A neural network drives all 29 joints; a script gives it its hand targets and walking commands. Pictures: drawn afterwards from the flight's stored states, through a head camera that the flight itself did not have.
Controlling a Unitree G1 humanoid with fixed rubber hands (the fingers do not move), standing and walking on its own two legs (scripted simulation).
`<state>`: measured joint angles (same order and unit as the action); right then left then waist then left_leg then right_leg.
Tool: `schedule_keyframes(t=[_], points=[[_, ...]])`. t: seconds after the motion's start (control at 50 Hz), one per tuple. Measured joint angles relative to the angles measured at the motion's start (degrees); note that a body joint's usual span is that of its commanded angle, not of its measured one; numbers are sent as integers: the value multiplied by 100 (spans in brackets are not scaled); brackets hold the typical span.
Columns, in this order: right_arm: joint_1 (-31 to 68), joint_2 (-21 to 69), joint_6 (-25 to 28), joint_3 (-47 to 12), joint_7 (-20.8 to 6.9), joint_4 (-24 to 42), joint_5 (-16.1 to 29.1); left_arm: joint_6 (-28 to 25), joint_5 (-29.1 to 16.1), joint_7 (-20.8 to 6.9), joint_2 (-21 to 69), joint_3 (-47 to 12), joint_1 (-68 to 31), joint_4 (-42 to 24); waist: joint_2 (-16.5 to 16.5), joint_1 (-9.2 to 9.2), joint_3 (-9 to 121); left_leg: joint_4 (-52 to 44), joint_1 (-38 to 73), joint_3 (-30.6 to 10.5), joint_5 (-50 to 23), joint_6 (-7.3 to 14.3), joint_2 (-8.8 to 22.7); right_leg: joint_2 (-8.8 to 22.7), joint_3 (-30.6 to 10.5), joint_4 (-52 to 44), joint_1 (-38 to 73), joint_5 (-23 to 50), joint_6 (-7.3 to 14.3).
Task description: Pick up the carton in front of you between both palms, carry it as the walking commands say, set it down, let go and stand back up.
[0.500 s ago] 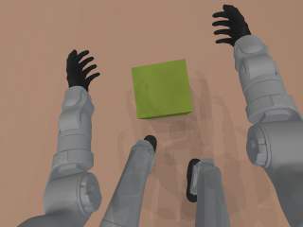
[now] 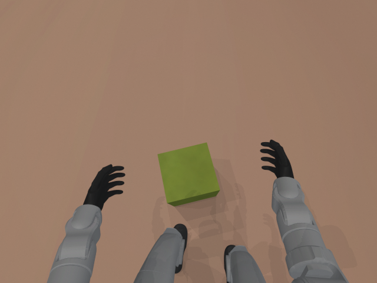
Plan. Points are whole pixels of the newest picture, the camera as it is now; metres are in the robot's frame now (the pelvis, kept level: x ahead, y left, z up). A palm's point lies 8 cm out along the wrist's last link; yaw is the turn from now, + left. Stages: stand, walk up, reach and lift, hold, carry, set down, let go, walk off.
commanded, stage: let go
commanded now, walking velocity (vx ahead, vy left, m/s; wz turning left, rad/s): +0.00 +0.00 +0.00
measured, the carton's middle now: (189, 177) +0.41 +0.09 -0.60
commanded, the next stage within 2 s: stand in 0.96 s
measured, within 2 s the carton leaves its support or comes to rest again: neither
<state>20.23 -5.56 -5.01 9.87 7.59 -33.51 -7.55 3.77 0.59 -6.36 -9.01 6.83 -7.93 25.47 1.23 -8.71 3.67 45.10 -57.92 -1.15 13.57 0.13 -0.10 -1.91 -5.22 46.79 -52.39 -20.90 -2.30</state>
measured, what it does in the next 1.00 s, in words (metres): stands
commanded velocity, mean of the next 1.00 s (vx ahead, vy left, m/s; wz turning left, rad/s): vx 0.00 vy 0.00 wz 0.00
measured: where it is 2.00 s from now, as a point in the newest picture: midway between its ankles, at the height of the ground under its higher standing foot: (204, 268)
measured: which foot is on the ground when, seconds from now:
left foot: down 0.00-1.00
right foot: down 0.00-1.00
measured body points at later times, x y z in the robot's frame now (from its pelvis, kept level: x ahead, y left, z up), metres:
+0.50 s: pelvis +0.06 -0.03 +0.05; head +0.12 -0.03 +0.50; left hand +0.22 +0.21 -0.03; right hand +0.27 -0.25 -0.03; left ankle +0.06 +0.11 -0.69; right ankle +0.00 -0.15 -0.69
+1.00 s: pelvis +0.04 -0.01 +0.05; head +0.04 +0.00 +0.50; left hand +0.20 +0.24 -0.03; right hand +0.22 -0.24 -0.03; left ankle +0.06 +0.11 -0.69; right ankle +0.00 -0.14 -0.69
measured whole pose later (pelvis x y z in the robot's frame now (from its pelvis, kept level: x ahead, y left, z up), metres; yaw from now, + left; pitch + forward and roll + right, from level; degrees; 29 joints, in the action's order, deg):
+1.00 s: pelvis +0.04 -0.01 +0.05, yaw +3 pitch -2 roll +0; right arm -12.0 -11.7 -4.0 1.4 -1.1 -30.3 -1.8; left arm 9.9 1.9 0.2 -13.7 1.2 12.9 24.1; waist -1.7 -0.6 -2.5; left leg 28.5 -12.9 -3.1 13.2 -0.5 -1.3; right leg 0.0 -3.0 27.7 -5.8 -19.5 -0.8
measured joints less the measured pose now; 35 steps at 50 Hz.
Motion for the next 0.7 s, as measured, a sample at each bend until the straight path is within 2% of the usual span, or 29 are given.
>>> schedule_keyframes(t=[0.16,0.26,0.52,0.6,0.7], points=[[-1133,-195,362,-170,-246,-10,200,-184,-206,86,-213,-587,1308,-440,62,49,-285,-732,1672,-38,24,20,-106,145,46,-844,1743,14,35],[-1691,-263,466,-281,-398,53,262,-209,-243,160,-256,-690,1787,-541,60,177,-445,-1173,2536,-119,-10,-22,-132,188,127,-1316,2638,51,76],[-3131,-558,380,-684,-860,605,663,-181,-139,271,-312,-499,2097,-109,-224,762,-498,-2156,4207,-236,-185,-209,-21,114,229,-2200,4264,196,300],[-3393,-641,239,-749,-979,751,750,-75,-79,266,-324,-456,2108,-22,-277,850,-508,-2232,4512,-229,-174,-243,24,74,221,-2271,4559,197,343],[-3506,-676,284,-874,-899,662,873,328,34,450,-360,-447,2073,-156,-300,870,-446,-2015,4545,-272,-72,-241,5,76,271,-2075,4620,89,351]])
